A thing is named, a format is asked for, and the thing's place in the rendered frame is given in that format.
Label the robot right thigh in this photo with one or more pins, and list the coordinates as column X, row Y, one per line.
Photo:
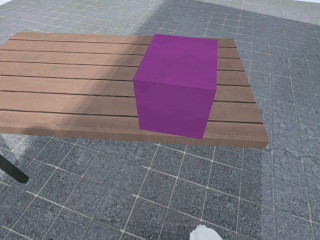
column 204, row 233

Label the carton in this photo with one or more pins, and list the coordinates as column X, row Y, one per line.
column 175, row 85

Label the table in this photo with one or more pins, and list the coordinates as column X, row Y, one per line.
column 81, row 86

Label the right robot shin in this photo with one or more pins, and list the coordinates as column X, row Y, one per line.
column 201, row 226

